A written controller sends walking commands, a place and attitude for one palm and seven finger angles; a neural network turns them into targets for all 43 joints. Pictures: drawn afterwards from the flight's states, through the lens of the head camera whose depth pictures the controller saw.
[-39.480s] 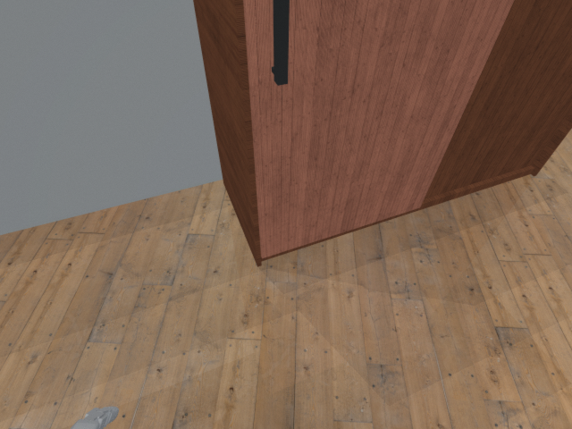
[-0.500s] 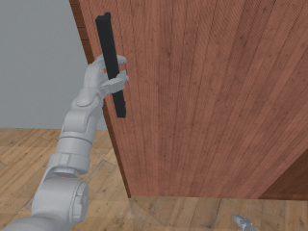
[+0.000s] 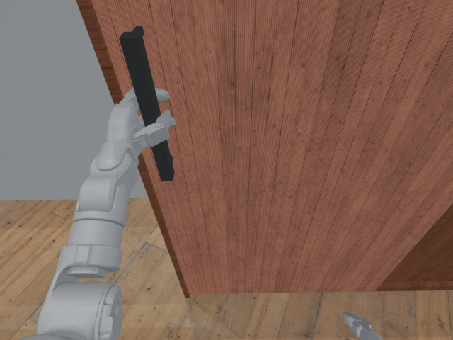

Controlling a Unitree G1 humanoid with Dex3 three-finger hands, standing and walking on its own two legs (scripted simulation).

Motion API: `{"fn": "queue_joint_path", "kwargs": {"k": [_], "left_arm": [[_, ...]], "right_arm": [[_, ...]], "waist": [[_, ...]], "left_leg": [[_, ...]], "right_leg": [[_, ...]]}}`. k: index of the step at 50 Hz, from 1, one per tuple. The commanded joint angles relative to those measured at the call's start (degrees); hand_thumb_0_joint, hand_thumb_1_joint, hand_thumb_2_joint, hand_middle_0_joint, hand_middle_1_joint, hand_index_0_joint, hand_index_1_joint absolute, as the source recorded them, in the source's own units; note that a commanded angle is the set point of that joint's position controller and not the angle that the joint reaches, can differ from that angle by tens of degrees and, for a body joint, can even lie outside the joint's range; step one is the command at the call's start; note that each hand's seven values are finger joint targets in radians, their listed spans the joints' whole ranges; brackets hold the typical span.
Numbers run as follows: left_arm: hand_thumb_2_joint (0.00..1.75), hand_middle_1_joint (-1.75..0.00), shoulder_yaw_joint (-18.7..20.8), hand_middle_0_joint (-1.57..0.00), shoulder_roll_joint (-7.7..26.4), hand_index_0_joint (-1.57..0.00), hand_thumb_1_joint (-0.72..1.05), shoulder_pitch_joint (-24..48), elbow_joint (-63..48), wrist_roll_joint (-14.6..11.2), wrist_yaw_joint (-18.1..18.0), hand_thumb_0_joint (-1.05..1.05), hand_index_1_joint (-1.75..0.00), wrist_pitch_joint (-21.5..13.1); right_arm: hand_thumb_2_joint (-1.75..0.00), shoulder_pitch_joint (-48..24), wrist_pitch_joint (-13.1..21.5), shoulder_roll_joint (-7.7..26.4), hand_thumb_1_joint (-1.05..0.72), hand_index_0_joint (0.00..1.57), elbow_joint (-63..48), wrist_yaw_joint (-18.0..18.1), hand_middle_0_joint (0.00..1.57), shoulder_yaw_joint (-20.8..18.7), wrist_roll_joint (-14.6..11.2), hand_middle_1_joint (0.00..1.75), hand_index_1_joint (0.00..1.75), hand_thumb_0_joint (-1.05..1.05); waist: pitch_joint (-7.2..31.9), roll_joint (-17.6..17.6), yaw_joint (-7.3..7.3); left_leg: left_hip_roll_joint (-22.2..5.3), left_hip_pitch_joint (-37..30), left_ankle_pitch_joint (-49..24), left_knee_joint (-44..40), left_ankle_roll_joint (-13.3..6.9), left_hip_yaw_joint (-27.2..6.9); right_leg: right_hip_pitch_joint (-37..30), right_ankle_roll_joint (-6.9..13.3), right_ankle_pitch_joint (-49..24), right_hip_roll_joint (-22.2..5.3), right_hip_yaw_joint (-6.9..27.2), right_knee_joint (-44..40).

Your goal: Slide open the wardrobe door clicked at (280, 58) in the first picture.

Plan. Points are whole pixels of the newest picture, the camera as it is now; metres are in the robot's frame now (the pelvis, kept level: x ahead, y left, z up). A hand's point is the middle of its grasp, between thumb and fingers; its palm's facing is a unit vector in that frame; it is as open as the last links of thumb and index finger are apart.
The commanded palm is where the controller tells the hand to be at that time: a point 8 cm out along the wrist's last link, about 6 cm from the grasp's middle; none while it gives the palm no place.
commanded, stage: grip the handle and tug to test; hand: left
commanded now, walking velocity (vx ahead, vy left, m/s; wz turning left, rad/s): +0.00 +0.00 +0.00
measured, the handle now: (155, 113) +0.46 +0.14 +0.20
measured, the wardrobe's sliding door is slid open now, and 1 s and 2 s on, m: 0.00 0.00 0.22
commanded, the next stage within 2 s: tug the door sideways, standing still in 0.12 s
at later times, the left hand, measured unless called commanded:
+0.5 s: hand (162, 128) +0.40 +0.12 +0.20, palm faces +0.05 -1.00 -0.03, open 6.0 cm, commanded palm +0.38 +0.14 +0.21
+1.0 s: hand (170, 132) +0.41 +0.10 +0.19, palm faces +0.20 -0.97 -0.11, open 6.4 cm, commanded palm +0.38 +0.09 +0.21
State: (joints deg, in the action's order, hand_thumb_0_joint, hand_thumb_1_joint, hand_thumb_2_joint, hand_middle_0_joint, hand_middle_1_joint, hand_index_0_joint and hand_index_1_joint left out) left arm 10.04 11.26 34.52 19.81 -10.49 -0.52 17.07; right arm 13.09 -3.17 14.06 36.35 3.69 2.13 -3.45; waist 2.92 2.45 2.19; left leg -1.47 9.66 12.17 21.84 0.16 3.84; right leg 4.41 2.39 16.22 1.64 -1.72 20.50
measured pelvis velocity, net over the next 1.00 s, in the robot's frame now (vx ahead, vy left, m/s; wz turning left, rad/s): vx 0.01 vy -0.04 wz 0.03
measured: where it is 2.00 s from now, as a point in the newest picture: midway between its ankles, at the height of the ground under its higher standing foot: outside the picture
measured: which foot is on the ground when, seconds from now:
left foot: down 0.00-1.00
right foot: down 0.00-0.80, up 0.82-1.00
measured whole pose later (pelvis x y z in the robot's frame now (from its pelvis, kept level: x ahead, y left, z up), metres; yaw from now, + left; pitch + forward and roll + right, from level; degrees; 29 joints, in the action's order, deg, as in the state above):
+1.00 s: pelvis +0.01 -0.04 -0.01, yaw +2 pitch -2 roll +1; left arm 4.2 10.9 34.4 12.2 -6.4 -7.8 3.7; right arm 9.3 -3.3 10.3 35.2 2.0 0.7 -2.0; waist -8.3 4.1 -4.2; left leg -3.9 10.4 17.6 30.4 3.2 -0.3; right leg 25.4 -0.3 22.5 -0.4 -1.1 48.7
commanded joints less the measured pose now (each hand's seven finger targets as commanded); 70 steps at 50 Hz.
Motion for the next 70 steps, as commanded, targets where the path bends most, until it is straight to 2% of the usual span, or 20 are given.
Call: {"fn": "queue_joint_path", "kwargs": {"k": [1,11,17,22,29,35,36,38,40,44,52,54,55,56,58,61,63,65,67,70], "left_arm": [[0.90,-1.40,3.4,-0.45,9.7,-0.45,0.90,14.6,-21.6,-1.1,1.8,0.00,-1.40,-3.6],[0.90,-1.40,3.0,-0.45,9.6,-0.45,0.90,1.7,-38.0,-1.3,2.2,0.00,-1.40,1.7],[0.90,-1.40,-3.4,-0.45,4.4,-0.45,0.90,19.4,-33.9,-0.8,0.7,0.00,-1.40,4.5],[0.90,-1.40,-7.2,-0.45,0.7,-0.45,0.90,20.5,-34.2,0.5,0.1,0.00,-1.40,5.8],[0.90,-1.40,-14.4,-0.45,-6.0,-0.45,0.90,26.1,-31.8,0.3,0.8,0.00,-1.40,1.6],[0.90,-1.40,-17.2,-0.45,-8.1,-0.45,0.90,31.2,-30.5,1.3,1.9,0.00,-1.40,1.3],[0.90,-1.40,-10.8,-0.45,7.2,-0.45,0.90,35.3,-39.5,5.2,-0.8,0.00,-1.40,-9.3],[0.90,-1.40,-15.4,-0.45,-2.4,-0.45,0.90,22.1,-26.0,4.9,-1.0,0.00,-1.40,-13.7],[0.90,-1.40,-18.3,-0.45,-5.5,-0.45,0.90,28.2,-30.4,3.6,-1.2,0.00,-1.40,-16.2],[0.90,-1.40,-15.9,-0.45,-3.0,-0.45,0.90,29.0,-28.0,4.6,-2.4,0.00,-1.40,-18.7],[0.90,-1.40,-20.4,-0.45,-6.3,-0.45,0.90,31.8,-27.0,4.8,-1.5,0.00,-1.40,-23.5],[0.90,-1.40,-21.6,-0.45,-6.6,-0.45,0.90,31.0,-28.6,5.5,-2.0,0.00,-1.40,-23.2],[0.90,-1.40,-20.2,-0.45,-4.4,-0.45,0.90,30.1,-30.0,6.3,-2.4,0.00,-1.40,-23.2],[0.90,-1.40,-18.0,-0.45,-2.9,-0.45,0.90,26.9,-28.2,6.5,-3.1,0.00,-1.40,-23.0],[0.90,-1.40,-20.7,-0.45,-4.6,-0.45,0.90,30.2,-35.9,6.3,-2.6,0.00,-1.40,-24.9],[0.90,-1.40,-22.7,-0.45,-7.4,-0.45,0.90,29.7,-36.8,6.8,-2.6,0.00,-1.40,-27.4],[0.90,-1.40,-23.2,-0.45,-7.5,-0.45,0.90,28.1,-37.8,6.5,-2.4,0.00,-1.40,-28.9],[0.90,-1.40,-25.9,-0.45,-9.6,-0.45,0.90,29.0,-40.8,5.4,-1.5,0.00,-1.40,-29.4],[0.90,-1.40,-23.5,-0.45,-8.5,-0.45,0.90,31.6,-39.7,6.0,-1.1,0.00,-1.40,-29.6],[0.90,-1.40,-26.1,-0.45,-9.9,-0.45,0.90,29.6,-41.8,6.7,-0.3,0.00,-1.40,-29.6]], "right_arm": [[-0.90,-8.9,2.5,6.7,-0.90,0.20,-10.6,-0.1,0.20,-2.5,0.3,0.30,0.30,0.00],[-0.90,-12.2,1.1,6.2,-0.90,0.20,-13.3,-1.0,0.20,-2.1,0.1,0.30,0.30,0.00],[-0.90,-11.6,2.0,6.1,-0.90,0.20,-9.6,-0.2,0.20,-2.1,0.3,0.30,0.30,0.00],[-0.90,-10.6,1.4,5.8,-0.90,0.20,-9.0,-0.1,0.20,-2.2,1.1,0.30,0.30,0.00],[-0.90,-12.7,2.4,4.4,-0.90,0.20,-8.3,-0.4,0.20,-1.7,1.2,0.30,0.30,0.00],[-0.90,-11.1,2.5,4.0,-0.90,0.20,-8.0,-0.9,0.20,-1.5,1.8,0.30,0.30,0.00],[-0.90,-8.2,2.5,5.0,-0.90,0.20,-10.9,-0.3,0.20,-1.3,1.7,0.30,0.30,0.00],[-0.90,-8.8,1.5,4.6,-0.90,0.20,-8.2,-0.7,0.20,-2.8,2.3,0.30,0.30,0.00],[-0.90,-8.8,2.1,3.9,-0.90,0.20,-9.3,-1.4,0.20,-3.5,2.9,0.30,0.30,0.00],[-0.90,-10.7,1.8,4.4,-0.90,0.20,-9.6,-1.6,0.20,-4.7,2.3,0.30,0.30,0.00],[-0.90,-13.7,4.5,3.8,-0.90,0.20,-10.6,0.1,0.20,-3.8,0.2,0.30,0.30,0.00],[-0.90,-14.2,4.8,1.7,-0.90,0.20,-10.3,0.6,0.20,-3.1,-0.7,0.30,0.30,0.00],[-0.90,-15.3,5.4,1.2,-0.90,0.20,-11.0,1.1,0.20,-3.4,0.0,0.30,0.30,0.00],[-0.90,-15.2,6.2,2.7,-0.90,0.20,-9.0,1.4,0.20,-4.3,0.6,0.30,0.30,0.00],[-0.90,-13.8,7.4,2.7,-0.90,0.20,-8.2,0.9,0.20,-4.6,0.8,0.30,0.30,0.00],[-0.90,-12.9,6.9,1.5,-0.90,0.20,-7.2,0.0,0.20,-4.3,1.3,0.30,0.30,0.00],[-0.90,-12.1,6.0,2.7,-0.90,0.20,-7.7,0.0,0.20,-5.2,1.7,0.30,0.30,0.00],[-0.90,-10.6,6.2,6.2,-0.90,0.20,-10.2,-1.8,0.20,-7.0,1.7,0.30,0.30,0.00],[-0.90,-13.7,6.0,7.2,-0.90,0.20,-11.4,-3.7,0.20,-7.8,1.3,0.30,0.30,0.00],[-0.90,-11.6,6.4,6.1,-0.90,0.20,-10.0,-4.8,0.20,-7.6,1.5,0.30,0.30,0.00]], "waist": [[19.5,-5.2,-4.52],[20.3,-2.9,-5.51],[16.4,-1.5,-1.38],[21.1,-3.4,-1.02],[16.1,-4.0,-0.01],[21.4,-0.9,0.41],[17.9,-0.5,0.02],[18.4,-2.8,0.31],[20.7,3.7,1.85],[14.5,7.0,-0.53],[11.1,6.5,-1.19],[11.8,-9.7,-2.30],[10.1,-23.0,-3.35],[8.4,-18.4,-4.44],[8.4,-10.8,-2.40],[13.3,-11.2,0.10],[15.6,-5.7,1.53],[21.4,10.1,-0.07],[17.5,2.5,-0.78],[14.2,4.2,0.18]], "left_leg": [[1.7,-10.2,-27.7,2.3,-3.2,-1.9],[1.4,-10.9,-34.1,3.6,-2.9,-1.6],[1.4,-14.0,-33.0,4.7,-2.9,-2.9],[2.8,-13.9,-37.5,7.5,-3.5,-2.5],[1.8,-16.0,-28.3,4.6,-2.9,-5.9],[3.3,-17.0,-40.5,9.5,-3.8,-4.7],[-0.6,-17.8,-40.9,12.9,-5.7,-5.7],[-6.0,-22.9,-43.5,11.5,-7.4,-10.7],[-15.7,-30.3,-51.1,6.7,-11.5,-19.8],[-19.6,-25.7,-38.7,5.6,-13.6,-17.7],[-15.2,6.3,-3.3,7.6,-8.2,-6.0],[-6.2,15.3,10.8,28.1,-3.0,0.5],[2.4,22.2,25.1,42.2,-0.8,-2.9],[2.4,22.7,26.5,49.0,-1.0,-7.5],[-0.8,19.3,21.4,47.7,-0.2,-7.9],[-1.9,9.0,12.3,23.4,0.2,-2.9],[-5.3,-8.8,-7.1,4.1,-0.4,-2.2],[-30.7,-27.7,-42.1,4.6,-12.1,-32.1],[-33.7,-23.7,-38.5,5.5,-15.2,-26.7],[-26.1,-23.0,-40.1,6.9,-10.2,-13.9]], "right_leg": [[-6.3,-1.6,-39.5,-1.2,-0.1,1.4],[-7.2,-2.0,-46.8,-1.8,0.0,3.3],[0.0,-1.6,-39.7,-0.8,-0.2,1.9],[-3.0,-3.1,-53.0,-2.2,-0.6,5.3],[3.8,-0.8,-31.6,-0.7,-1.2,2.3],[1.3,-2.6,-49.5,-1.9,-0.8,6.4],[7.6,-4.8,-47.0,-3.5,1.3,7.7],[14.9,-5.5,-29.2,-0.4,-0.3,16.5],[25.5,-4.7,7.4,2.0,2.9,31.3],[32.3,-2.7,12.0,-2.6,5.2,34.7],[0.4,-3.0,-1.0,-2.3,-3.1,18.8],[-6.6,0.4,-2.2,-11.2,8.4,5.9],[-3.5,5.8,-5.7,-20.4,28.0,-4.9],[-1.6,9.7,-11.3,-24.1,31.1,-5.1],[-1.8,10.6,-20.5,-21.0,23.9,0.7],[-3.3,6.8,-38.9,-15.9,6.5,11.1],[7.3,2.4,-30.0,-11.4,0.8,21.6],[31.1,-1.9,14.5,-4.0,4.2,42.1],[35.1,-1.4,12.7,-5.4,10.2,51.5],[35.9,-3.2,8.7,-6.2,5.5,46.7]]}}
